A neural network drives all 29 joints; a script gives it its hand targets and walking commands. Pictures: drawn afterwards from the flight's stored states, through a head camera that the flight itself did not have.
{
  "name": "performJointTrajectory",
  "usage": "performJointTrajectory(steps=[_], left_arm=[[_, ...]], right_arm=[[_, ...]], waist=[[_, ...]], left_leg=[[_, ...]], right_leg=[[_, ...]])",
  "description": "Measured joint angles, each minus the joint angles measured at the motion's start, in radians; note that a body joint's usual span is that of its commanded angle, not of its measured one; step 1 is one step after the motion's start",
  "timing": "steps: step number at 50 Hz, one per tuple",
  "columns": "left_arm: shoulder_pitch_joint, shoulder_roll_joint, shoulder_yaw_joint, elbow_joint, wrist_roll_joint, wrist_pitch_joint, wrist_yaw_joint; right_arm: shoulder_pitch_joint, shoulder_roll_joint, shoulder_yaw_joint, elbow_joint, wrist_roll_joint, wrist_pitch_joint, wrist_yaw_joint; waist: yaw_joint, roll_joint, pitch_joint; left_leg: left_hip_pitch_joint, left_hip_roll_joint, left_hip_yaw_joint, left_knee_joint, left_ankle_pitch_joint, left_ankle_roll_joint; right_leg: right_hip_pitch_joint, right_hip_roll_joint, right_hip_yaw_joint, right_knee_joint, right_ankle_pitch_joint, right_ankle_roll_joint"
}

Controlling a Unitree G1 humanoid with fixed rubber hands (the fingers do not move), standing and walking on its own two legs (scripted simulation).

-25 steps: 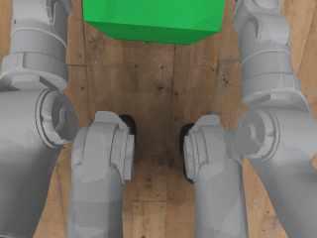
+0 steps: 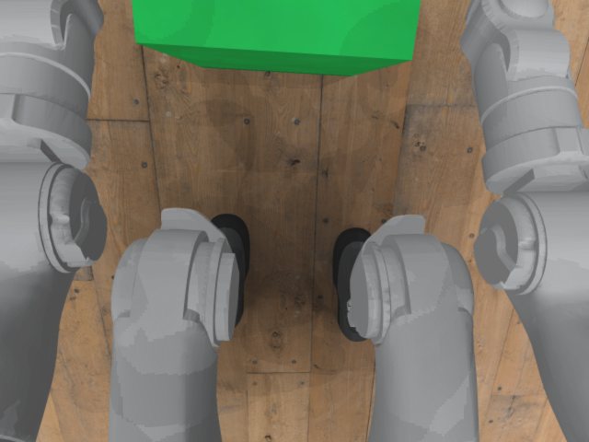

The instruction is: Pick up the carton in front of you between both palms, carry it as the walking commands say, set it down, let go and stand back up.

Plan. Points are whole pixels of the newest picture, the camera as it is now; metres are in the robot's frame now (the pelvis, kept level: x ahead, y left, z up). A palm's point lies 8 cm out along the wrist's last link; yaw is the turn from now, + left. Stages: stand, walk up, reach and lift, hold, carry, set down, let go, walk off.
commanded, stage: set down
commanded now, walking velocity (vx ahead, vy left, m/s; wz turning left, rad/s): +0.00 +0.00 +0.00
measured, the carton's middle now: out of the picture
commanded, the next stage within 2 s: let go in 1.10 s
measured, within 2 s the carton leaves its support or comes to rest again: neither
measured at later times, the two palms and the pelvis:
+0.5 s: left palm out of the picture +0.57 +0.23 -0.02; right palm out of the picture +0.57 -0.14 -0.02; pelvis -0.01 +0.00 +0.08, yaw +0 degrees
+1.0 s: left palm out of the picture +0.57 +0.25 +0.13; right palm out of the picture +0.57 -0.15 +0.13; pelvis +0.01 +0.01 +0.22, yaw +1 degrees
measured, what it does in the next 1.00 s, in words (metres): rises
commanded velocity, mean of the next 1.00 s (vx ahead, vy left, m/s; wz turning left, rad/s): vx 0.00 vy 0.00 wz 0.00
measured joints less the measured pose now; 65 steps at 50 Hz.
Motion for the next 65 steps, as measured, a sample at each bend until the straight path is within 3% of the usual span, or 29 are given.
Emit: performJointTrajectory(steps=[5,10,16,27,42,58,65], left_arm=[[-0.027,0.044,-0.076,0.006,-0.100,0.007,0.007],[-0.050,0.043,-0.101,-0.017,-0.110,0.044,0.010],[-0.032,0.011,-0.067,-0.053,-0.060,0.100,0.018],[0.044,-0.033,0.030,-0.059,0.049,0.108,-0.011],[0.153,-0.039,0.055,-0.194,0.056,0.164,-0.038],[0.237,-0.086,0.135,-0.180,0.148,0.114,-0.080],[0.411,-0.138,0.143,-0.279,0.225,0.110,-0.082]], right_arm=[[-0.019,-0.038,0.072,-0.006,0.089,0.014,-0.009],[-0.023,-0.029,0.068,-0.040,0.097,0.047,-0.025],[0.001,0.001,0.027,-0.080,0.059,0.097,-0.039],[0.063,0.042,-0.098,-0.067,-0.066,0.102,-0.005],[0.173,0.038,-0.080,-0.198,-0.046,0.148,0.012],[0.266,0.086,-0.140,-0.201,-0.135,0.109,0.051],[0.434,0.111,-0.113,-0.278,-0.207,0.100,0.080]], waist=[[-0.006,0.002,-0.021],[-0.012,0.003,-0.064],[-0.013,0.005,-0.169],[-0.015,0.010,-0.378],[-0.017,0.020,-0.480],[-0.019,0.018,-0.531],[-0.015,0.019,-0.531]], left_leg=[[-0.017,0.006,0.008,0.004,0.020,0.008],[-0.013,0.001,0.004,-0.027,0.044,0.009],[0.025,-0.005,-0.001,-0.137,0.064,0.008],[0.076,-0.016,-0.013,-0.365,0.107,0.007],[0.244,-0.027,-0.022,-0.674,0.178,0.005],[0.523,-0.029,-0.038,-1.074,0.305,0.001],[0.680,-0.029,-0.041,-1.235,0.346,0.004]], right_leg=[[-0.018,-0.014,-0.004,0.005,0.019,-0.008],[-0.012,-0.020,-0.006,-0.028,0.041,-0.008],[0.026,-0.024,-0.002,-0.140,0.065,-0.008],[0.078,-0.030,0.007,-0.375,0.114,-0.007],[0.241,-0.035,0.027,-0.686,0.190,-0.007],[0.515,-0.044,0.041,-1.085,0.323,-0.011],[0.671,-0.051,0.048,-1.247,0.365,-0.014]])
